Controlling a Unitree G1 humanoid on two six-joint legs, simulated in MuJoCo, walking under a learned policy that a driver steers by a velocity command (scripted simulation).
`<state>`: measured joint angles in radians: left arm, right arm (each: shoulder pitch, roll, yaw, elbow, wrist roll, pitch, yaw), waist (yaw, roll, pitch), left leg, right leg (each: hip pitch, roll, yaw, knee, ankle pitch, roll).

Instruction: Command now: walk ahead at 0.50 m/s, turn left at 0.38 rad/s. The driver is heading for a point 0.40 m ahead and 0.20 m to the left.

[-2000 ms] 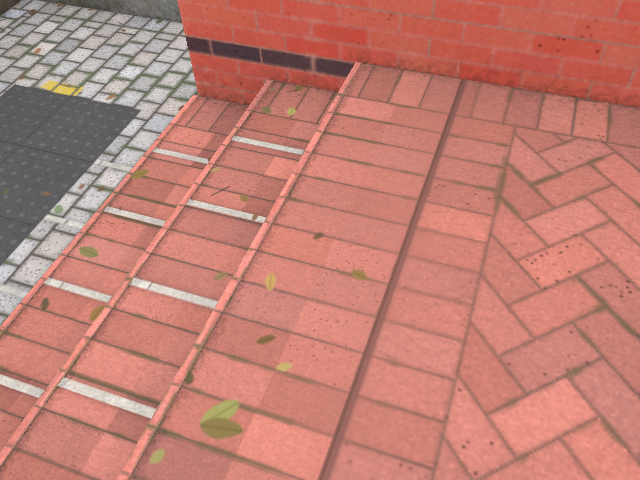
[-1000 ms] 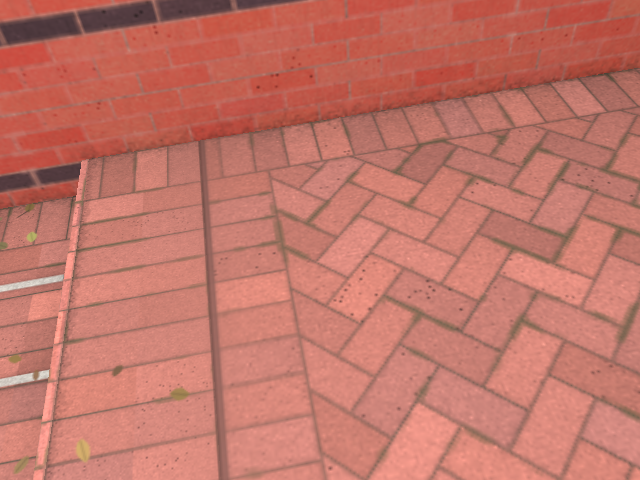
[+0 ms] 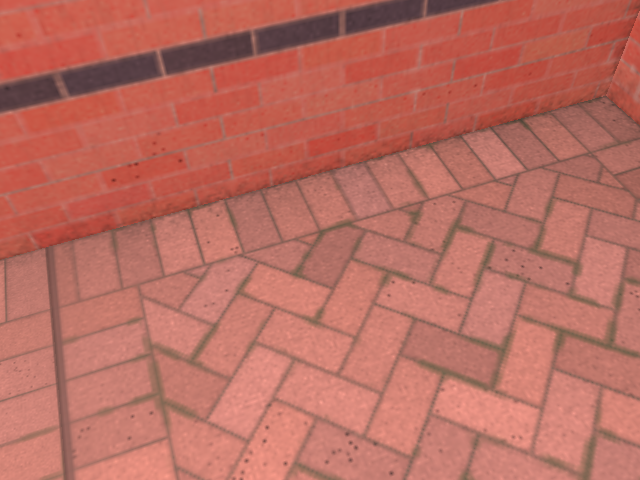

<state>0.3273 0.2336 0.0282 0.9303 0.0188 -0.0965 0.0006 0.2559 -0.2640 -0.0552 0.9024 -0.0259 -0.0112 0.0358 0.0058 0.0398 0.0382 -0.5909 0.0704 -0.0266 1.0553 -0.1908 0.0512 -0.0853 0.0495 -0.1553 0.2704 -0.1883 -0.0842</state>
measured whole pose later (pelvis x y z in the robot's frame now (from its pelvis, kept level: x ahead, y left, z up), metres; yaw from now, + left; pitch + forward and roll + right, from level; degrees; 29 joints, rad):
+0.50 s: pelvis +0.26 +0.07 -0.01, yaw +17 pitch +0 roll +0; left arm 0.17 0.25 0.03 0.82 0.03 -0.05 0.00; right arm 0.27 -0.27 -0.06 0.88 -0.01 -0.04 0.01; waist 0.00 -0.02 0.08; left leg -0.20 -0.14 0.02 0.37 -0.17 0.15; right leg -0.56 -0.10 0.02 1.12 -0.31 0.02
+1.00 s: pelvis +0.39 +0.07 -0.01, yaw +20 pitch -1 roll +0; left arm 0.21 0.20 -0.01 0.92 0.02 -0.02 0.03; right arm 0.20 -0.23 -0.02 0.97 -0.01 0.04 -0.03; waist 0.00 0.02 0.07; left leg -0.25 -0.03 -0.06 0.73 -0.48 0.00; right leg -0.28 0.03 -0.06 0.41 -0.11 -0.07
